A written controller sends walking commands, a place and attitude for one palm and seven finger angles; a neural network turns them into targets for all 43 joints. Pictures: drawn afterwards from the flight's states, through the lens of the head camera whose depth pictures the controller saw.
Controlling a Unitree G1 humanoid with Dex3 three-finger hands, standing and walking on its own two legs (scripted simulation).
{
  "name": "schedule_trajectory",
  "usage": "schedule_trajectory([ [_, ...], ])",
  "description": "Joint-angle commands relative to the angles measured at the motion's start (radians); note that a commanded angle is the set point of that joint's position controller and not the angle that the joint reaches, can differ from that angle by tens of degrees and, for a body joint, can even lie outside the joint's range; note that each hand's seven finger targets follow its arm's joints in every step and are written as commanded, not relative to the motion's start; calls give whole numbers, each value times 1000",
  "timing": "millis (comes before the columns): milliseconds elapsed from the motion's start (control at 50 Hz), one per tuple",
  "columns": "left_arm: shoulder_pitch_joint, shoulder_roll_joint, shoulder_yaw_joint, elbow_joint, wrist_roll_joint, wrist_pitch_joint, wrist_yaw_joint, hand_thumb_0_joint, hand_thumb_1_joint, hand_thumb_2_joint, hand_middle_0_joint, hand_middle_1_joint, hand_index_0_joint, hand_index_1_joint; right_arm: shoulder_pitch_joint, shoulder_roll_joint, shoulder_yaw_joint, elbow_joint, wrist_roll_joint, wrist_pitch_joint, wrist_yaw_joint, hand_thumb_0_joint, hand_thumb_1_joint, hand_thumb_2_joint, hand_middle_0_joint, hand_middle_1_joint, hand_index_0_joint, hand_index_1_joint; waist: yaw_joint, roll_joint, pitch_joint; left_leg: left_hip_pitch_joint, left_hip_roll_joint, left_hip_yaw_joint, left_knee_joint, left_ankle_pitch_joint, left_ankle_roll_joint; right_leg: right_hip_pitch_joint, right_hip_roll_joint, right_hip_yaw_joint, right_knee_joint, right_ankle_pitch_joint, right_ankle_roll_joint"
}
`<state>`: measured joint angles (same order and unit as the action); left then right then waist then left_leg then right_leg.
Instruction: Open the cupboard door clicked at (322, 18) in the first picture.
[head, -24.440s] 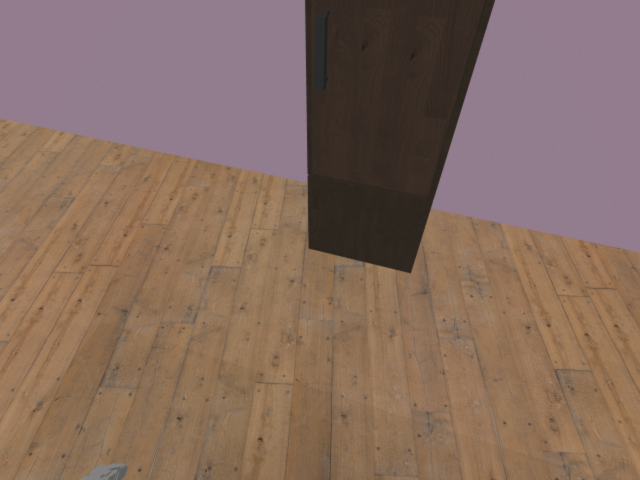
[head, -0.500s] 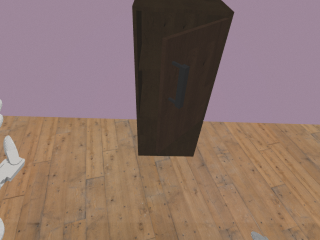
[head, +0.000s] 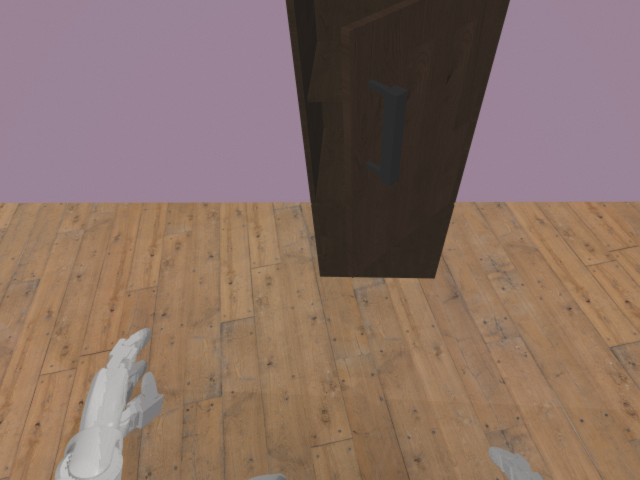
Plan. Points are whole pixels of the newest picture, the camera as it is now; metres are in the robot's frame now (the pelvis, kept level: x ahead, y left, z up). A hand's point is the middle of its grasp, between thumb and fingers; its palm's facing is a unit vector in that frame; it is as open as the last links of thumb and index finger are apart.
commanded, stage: let the arm hang, fingers relaxed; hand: left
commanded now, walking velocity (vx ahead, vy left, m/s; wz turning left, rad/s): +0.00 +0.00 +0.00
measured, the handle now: (382, 134) +0.63 -0.09 +0.08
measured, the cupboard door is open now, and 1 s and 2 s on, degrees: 44 44 44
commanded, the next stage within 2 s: look to check the result in 0.96 s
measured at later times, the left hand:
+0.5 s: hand out of the picture +0.03 +0.20 -0.15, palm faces -0.01 -0.97 -0.25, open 7.3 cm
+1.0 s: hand out of the picture +0.01 +0.16 -0.16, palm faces +0.00 -0.99 -0.14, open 7.4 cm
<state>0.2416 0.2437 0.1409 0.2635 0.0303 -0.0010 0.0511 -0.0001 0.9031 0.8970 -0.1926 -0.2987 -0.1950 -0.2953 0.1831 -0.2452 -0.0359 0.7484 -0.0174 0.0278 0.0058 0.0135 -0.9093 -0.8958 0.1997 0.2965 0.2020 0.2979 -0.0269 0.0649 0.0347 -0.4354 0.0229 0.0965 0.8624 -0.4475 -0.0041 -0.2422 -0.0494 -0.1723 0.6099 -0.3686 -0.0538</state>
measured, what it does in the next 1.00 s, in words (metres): steps on the spot: left foot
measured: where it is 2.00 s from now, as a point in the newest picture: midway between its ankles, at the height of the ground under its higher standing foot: outside the picture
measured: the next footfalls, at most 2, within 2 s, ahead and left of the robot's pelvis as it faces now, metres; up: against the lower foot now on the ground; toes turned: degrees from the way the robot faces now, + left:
left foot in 0.06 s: +0.08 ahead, +0.11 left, +0.00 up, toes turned +4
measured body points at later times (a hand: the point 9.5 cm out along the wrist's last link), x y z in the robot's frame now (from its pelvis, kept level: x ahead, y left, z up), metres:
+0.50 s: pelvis +0.04 +0.02 +0.01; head +0.06 +0.00 +0.46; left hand +0.04 +0.25 -0.14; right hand +0.03 -0.20 -0.16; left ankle +0.04 +0.11 -0.73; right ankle -0.02 -0.08 -0.73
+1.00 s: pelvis +0.04 +0.02 +0.01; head +0.05 +0.01 +0.46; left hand +0.01 +0.21 -0.15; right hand +0.00 -0.18 -0.15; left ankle +0.04 +0.11 -0.73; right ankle -0.02 -0.08 -0.73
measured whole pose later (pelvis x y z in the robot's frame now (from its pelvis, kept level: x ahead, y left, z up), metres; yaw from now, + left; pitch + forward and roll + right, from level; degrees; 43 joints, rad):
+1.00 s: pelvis +0.04 +0.02 +0.01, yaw -3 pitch -1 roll +0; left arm 0.33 0.07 0.00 1.18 0.01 -0.01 0.04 0.00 0.91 0.90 -0.20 -0.30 -0.20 -0.30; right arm 0.30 -0.10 0.01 1.18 -0.02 0.01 -0.05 0.00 -0.91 -0.90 0.20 0.30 0.20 0.30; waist -0.01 0.01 0.04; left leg -0.14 -0.01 0.13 0.39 -0.22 0.04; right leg -0.06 -0.03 -0.12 0.38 -0.30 -0.01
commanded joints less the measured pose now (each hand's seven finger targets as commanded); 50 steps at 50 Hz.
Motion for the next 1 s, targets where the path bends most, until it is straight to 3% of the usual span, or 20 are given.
schedule_trajectory([
  [0,47,103,-61,251,-9,-6,-24,0,900,900,-200,-300,-200,-300,50,-30,0,-38,-21,-9,5,0,-900,-900,200,300,200,300,1,-259,-73,141,-19,-8,-276,197,16,117,-155,138,-118,626,-51],
  [20,33,97,-69,308,-15,-9,-25,0,900,900,-200,-300,-200,-300,75,-56,-2,-9,-24,-19,0,0,-900,-900,200,300,200,300,-11,-168,-119,244,26,-70,-349,457,35,91,-133,131,-62,568,-11],
  [40,31,79,-81,349,-17,-6,-24,0,900,900,-200,-300,-200,-300,83,-97,1,9,-26,-28,-5,0,-900,-900,200,300,200,300,1,-48,-156,313,118,-170,-362,667,68,57,-82,105,-13,403,30],
  [60,42,43,-94,397,-13,-2,-20,0,900,900,-200,-300,-200,-300,65,-114,7,39,-28,-28,-9,0,-900,-900,200,300,200,300,22,43,-140,276,166,-206,-355,681,98,64,-48,112,-74,177,47],
  [80,41,51,-95,463,-17,-2,-22,0,900,900,-200,-300,-200,-300,27,-99,18,67,-21,-29,-19,0,-900,-900,200,300,200,300,26,147,-92,242,152,-198,-368,660,96,65,-47,122,-124,165,47],
  [100,29,60,-95,523,-23,-4,-24,0,900,900,-200,-300,-200,-300,22,-71,28,96,-16,-28,-25,0,-900,-900,200,300,200,300,22,185,-64,208,129,-175,-387,624,77,99,-58,125,-155,218,40],
  [120,42,40,-88,566,-23,-5,-24,0,900,900,-200,-300,-200,-300,23,-50,28,117,-17,-27,-30,0,-900,-900,200,300,200,300,24,187,-61,211,117,-151,-414,537,56,114,-64,135,-188,228,29],
  [180,42,25,-90,642,-23,-17,-18,0,900,900,-200,-300,-200,-300,71,-19,21,177,-14,-24,-40,0,-900,-900,200,300,200,300,12,78,-104,290,100,-112,-389,588,37,151,-92,140,-214,416,9],
  [220,42,24,-100,688,-26,-19,-18,0,900,900,-200,-300,-200,-300,91,-19,21,218,-8,-24,-42,0,-900,-900,200,300,200,300,10,33,-107,316,102,-106,-414,586,38,153,-92,135,-228,427,12],
  [240,40,23,-101,705,-25,-18,-17,0,900,900,-200,-300,-200,-300,96,-20,19,231,-6,-23,-44,0,-900,-900,200,300,200,300,12,-24,-78,311,106,-111,-425,584,40,147,-86,125,-236,421,13],
  [300,58,13,-110,758,-25,-16,-16,0,900,900,-200,-300,-200,-300,117,-19,22,280,-5,-25,-46,0,-900,-900,200,300,200,300,13,-81,-52,314,106,-105,-462,565,45,152,-84,123,-249,402,16],
  [500,118,-10,-125,869,-29,-17,-8,0,900,900,-200,-300,-200,-300,145,9,37,388,-4,-29,-45,0,-900,-900,200,300,200,300,21,-85,42,306,96,-97,-525,478,51,126,-88,144,-289,315,16],
  [920,181,-79,-123,902,-27,-20,-1,0,900,900,-200,-300,-200,-300,199,68,33,419,-5,-35,-55,0,-900,-900,200,300,200,300,17,-53,73,297,88,-92,-535,422,55,91,-81,155,-297,264,16],
  [980,184,-79,-124,902,-27,-20,0,0,900,900,-200,-300,-200,-300,203,69,33,420,-4,-34,-54,0,-900,-900,200,300,200,300,17,-70,75,293,89,-92,-533,417,56,92,-81,151,-298,262,17],
])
